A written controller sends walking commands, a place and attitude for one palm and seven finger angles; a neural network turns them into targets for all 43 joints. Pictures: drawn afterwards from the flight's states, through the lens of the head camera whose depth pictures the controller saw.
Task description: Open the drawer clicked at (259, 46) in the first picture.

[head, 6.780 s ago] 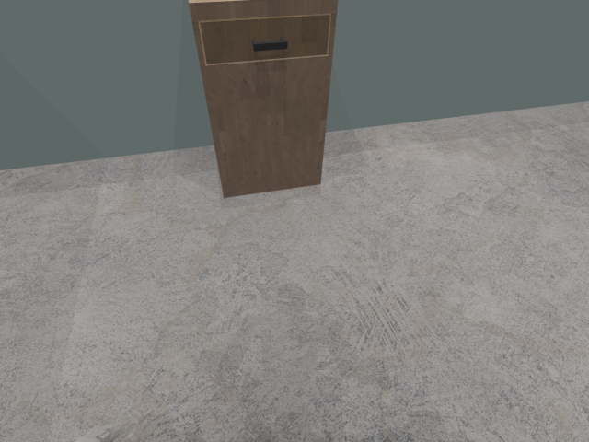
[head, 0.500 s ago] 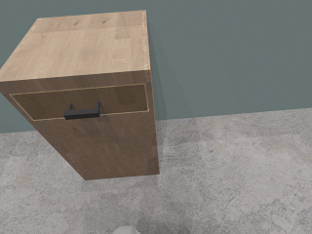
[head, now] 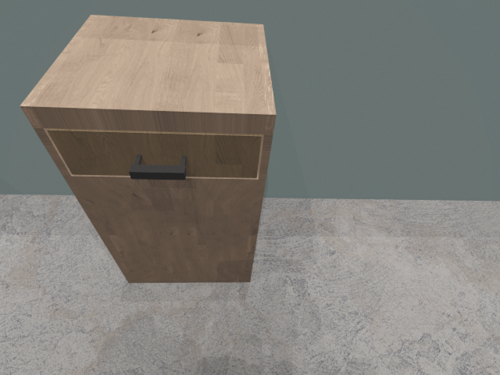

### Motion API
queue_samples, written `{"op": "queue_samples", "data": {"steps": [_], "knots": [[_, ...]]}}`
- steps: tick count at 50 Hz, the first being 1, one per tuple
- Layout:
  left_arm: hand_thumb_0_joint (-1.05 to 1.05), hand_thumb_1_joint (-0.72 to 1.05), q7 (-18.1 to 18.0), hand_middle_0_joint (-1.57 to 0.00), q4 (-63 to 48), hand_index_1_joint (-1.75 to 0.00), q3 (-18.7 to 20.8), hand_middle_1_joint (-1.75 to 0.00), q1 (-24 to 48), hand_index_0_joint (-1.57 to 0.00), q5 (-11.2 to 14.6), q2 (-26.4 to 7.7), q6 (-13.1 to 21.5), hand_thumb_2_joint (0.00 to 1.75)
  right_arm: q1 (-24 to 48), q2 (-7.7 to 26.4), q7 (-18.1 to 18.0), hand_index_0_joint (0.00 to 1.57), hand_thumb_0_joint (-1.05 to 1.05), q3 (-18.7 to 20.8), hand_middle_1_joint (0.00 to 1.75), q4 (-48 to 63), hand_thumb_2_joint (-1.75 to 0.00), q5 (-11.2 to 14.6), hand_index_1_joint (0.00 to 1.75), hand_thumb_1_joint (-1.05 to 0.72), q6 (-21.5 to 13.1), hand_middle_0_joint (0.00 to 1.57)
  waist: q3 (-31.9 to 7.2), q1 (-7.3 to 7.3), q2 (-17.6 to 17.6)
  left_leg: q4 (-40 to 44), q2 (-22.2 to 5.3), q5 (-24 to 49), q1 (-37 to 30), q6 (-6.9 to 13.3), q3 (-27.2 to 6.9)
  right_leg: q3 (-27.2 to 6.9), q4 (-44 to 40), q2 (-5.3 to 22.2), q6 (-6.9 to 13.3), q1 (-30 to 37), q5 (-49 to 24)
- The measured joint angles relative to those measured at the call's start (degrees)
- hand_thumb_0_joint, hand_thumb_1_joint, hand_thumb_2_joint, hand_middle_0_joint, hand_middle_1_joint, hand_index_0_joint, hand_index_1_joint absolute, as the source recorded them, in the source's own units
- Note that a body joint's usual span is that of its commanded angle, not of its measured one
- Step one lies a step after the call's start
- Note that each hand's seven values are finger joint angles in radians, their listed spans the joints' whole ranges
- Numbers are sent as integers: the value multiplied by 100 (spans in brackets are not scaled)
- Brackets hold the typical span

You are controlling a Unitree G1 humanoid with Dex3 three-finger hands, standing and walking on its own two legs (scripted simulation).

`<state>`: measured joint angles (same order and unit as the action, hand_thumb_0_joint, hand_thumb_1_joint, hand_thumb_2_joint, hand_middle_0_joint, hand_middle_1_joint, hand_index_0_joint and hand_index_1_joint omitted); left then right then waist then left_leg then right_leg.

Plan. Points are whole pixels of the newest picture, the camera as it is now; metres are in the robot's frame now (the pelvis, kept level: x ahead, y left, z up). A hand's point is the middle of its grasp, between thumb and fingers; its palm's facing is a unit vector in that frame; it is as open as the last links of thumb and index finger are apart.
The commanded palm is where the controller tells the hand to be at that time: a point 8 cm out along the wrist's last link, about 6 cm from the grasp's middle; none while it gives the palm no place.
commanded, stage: come to a stop and stand still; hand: left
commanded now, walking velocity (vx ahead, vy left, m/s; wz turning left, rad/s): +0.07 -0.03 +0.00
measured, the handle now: (160, 165) +0.53 +0.25 -0.03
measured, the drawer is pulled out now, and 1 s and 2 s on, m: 0.00 0.00 0.00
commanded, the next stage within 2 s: look again from close up in 0.62 s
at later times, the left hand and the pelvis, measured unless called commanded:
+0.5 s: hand out of the picture -0.01 +0.10 -0.18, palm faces +0.06 -0.98 -0.21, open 7.2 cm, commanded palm none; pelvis -0.01 -0.07 +0.00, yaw +1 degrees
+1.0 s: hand out of the picture +0.00 +0.15 -0.19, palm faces +0.07 -0.98 -0.18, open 7.3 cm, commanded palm none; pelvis -0.01 -0.02 -0.01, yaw +0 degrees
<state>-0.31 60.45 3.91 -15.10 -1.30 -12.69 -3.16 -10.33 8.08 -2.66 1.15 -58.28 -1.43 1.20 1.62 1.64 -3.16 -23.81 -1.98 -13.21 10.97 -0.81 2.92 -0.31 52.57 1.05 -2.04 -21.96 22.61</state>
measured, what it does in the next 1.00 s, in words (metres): steps on the spot: right foot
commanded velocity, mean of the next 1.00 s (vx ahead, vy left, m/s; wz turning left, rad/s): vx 0.00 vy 0.00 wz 0.00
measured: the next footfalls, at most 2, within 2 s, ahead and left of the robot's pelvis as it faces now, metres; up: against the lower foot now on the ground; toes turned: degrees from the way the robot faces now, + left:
right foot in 0.14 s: -0.02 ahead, -0.14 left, +0.00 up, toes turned -4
left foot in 1.96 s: +0.10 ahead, +0.15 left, +0.00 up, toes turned +15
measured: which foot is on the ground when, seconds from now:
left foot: down 0.00-1.00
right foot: up 0.00-0.12, down 0.14-1.00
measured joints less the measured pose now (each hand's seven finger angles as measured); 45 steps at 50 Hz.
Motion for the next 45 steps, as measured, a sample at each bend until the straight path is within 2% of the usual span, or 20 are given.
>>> {"op": "queue_samples", "data": {"steps": [4, 5, 7, 8, 10, 13, 16, 17, 19, 21, 27, 35, 37, 41, 44, 45], "knots": [[0, 91, 30, -19, 112, -30, -57, -29, -57, -20, 15, 66, -22, 89, -94, 73, 14, 21, 0, 48, 30, -55, -89, -20, 30, -92, -32, 21, 15, -139, 113, 41, -86, 55, 33, -80, 62, 103, -840, 89, -11, 511, 254], [0, 91, 33, -19, 127, -30, -76, -29, -45, -20, 24, 91, 0, 89, -127, 101, 20, 21, 0, 60, 30, -84, -89, -18, 30, -91, -36, 21, 24, -171, 154, 4, -109, 49, 62, -114, 66, 132, -1205, 99, 2, 675, 193], [0, 91, 33, -19, 138, -30, -114, -29, -23, -20, 33, 122, 96, 89, -223, 149, 35, 21, 0, 81, 30, -164, -89, 12, 30, -91, -40, 21, 24, -210, 191, -169, -123, -14, 161, -202, 75, 183, -2139, 129, 39, 1070, -381], [0, 91, 12, -19, 174, -30, -128, -29, 14, -20, 29, 172, 152, 89, -262, 195, 40, 21, 0, 96, 30, -232, -89, 40, 30, -91, -37, 21, 39, -217, 282, -309, -183, -75, 217, -254, 50, 222, -2356, 73, 134, 1189, -342], [0, 91, -14, -19, 229, -30, -194, -29, 60, -20, 28, 312, 232, 89, -375, 301, 45, 21, 0, 108, 30, -369, -89, 77, 30, -91, 11, 21, 34, -277, 524, -449, -291, -279, 237, -181, -68, 340, -2433, -68, 310, 1297, -317], [0, 91, -67, -20, 244, -30, -258, -29, 52, -20, 28, 453, 325, 89, -543, 343, 49, 20, 1, 88, 30, -535, -89, 62, 30, -91, 107, 20, -62, -296, 613, -699, -268, -651, 261, -106, -98, 438, -2583, -125, 445, 1431, -372], [1, 93, -150, -20, 299, -30, -275, -29, 60, -21, 54, 473, 344, 89, -628, 300, 32, 20, 1, 44, 30, -651, -89, 72, 30, -91, 82, 20, -67, -300, 626, -552, -277, -189, 130, -73, -102, 509, -2628, -226, 512, 1526, -386], [1, 93, -159, -20, 320, -30, -284, -29, 63, -21, 69, 474, 343, 89, -650, 277, 25, 20, 1, 31, 30, -687, -89, 75, 30, -91, 58, 20, -62, -310, 637, -428, -312, -17, 53, -99, -121, 545, -2601, -273, 528, 1543, -363], [1, 94, -187, -20, 372, -30, -286, -29, 78, -21, 87, 441, 314, 89, -662, 174, 11, 20, 1, -3, 30, -778, -89, 76, 30, -91, 37, 20, -46, -317, 539, -295, -325, -93, -61, -283, -147, 582, -2569, -280, 555, 1585, -318], [1, 95, -196, -20, 400, -30, -285, -29, 64, -21, 93, 423, 296, 89, -666, 79, 13, 20, 1, -41, 30, -825, -89, 73, 30, -91, 38, 20, -35, -287, 456, -184, -340, -80, -130, -375, -148, 588, -2654, -298, 586, 1639, -355], [1, 94, -180, -20, 447, -30, -320, -29, -44, -21, 107, 513, 306, 89, -607, -48, 8, 20, 1, -86, 30, -833, -89, 78, 30, -91, 33, 20, 81, -224, 454, -31, -422, 30, -151, -391, -157, 594, -2913, -396, 625, 1703, -526], [0, 92, -183, -20, 535, -30, -354, -29, -267, -21, 98, 693, 322, 89, -562, -47, -17, 20, 0, -79, 30, -827, -89, 87, 30, -91, 4, 20, 67, -159, 462, 41, -398, 29, -201, -392, -117, 559, -3015, -372, 591, 1755, -556], [0, 91, -172, -20, 476, -30, -400, -29, -322, -21, 78, 697, 333, 89, -565, -37, 12, 20, 0, -80, 30, -709, -89, 79, 30, -91, 32, 20, 69, -177, 457, -43, -381, -6, -136, -326, -131, 568, -2995, -358, 568, 1729, -545], [0, 91, -189, -20, 186, -30, -376, -30, -390, -21, 6, 682, 439, 89, -605, 122, -8, 20, 1, 5, 30, -244, -89, 24, 30, -91, -29, 20, 85, -168, 543, -810, -330, -302, 376, 21, -309, 601, -2662, -349, 508, 1437, -414], [0, 91, -235, -20, 14, -30, -344, -30, -465, -21, -15, 621, 423, 89, -592, 230, -33, 20, 1, 49, 30, -104, -89, 44, 30, -91, -37, 20, -17, -137, 527, -1120, -241, -470, 485, 146, -304, 574, -2467, -298, 431, 1381, -304], [0, 91, -247, -20, -29, -30, -334, -30, -484, -21, -18, 581, 402, 89, -584, 240, -34, 20, 1, 55, 30, -77, -89, 48, 30, -91, -37, 20, -65, -136, 483, -1100, -218, -543, 441, 125, -287, 566, -2403, -267, 401, 1377, -258]]}}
